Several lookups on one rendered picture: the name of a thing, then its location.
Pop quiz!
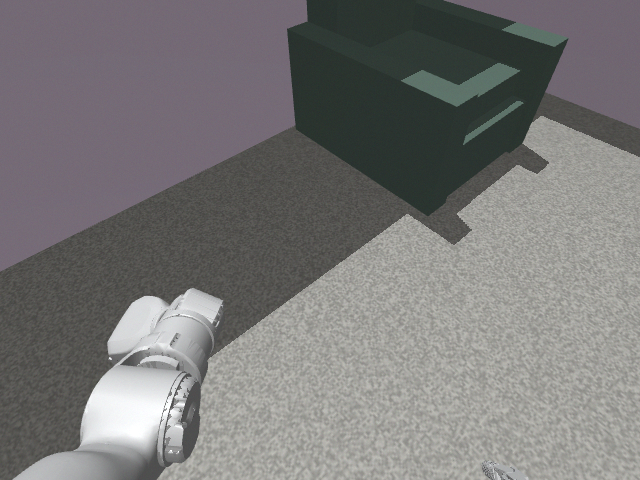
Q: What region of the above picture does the armchair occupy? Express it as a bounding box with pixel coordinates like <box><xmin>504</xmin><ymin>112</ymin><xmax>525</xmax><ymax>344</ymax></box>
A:
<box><xmin>287</xmin><ymin>0</ymin><xmax>569</xmax><ymax>216</ymax></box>

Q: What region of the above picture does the right robot hand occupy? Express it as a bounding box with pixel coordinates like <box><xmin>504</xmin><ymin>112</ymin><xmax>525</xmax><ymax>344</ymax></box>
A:
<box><xmin>482</xmin><ymin>461</ymin><xmax>529</xmax><ymax>480</ymax></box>

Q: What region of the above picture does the left robot arm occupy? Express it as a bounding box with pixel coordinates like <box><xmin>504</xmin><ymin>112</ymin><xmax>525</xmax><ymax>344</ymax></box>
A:
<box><xmin>12</xmin><ymin>288</ymin><xmax>225</xmax><ymax>480</ymax></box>

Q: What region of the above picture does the left robot hand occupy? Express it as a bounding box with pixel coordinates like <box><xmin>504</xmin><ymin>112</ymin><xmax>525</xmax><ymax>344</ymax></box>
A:
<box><xmin>107</xmin><ymin>296</ymin><xmax>170</xmax><ymax>365</ymax></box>

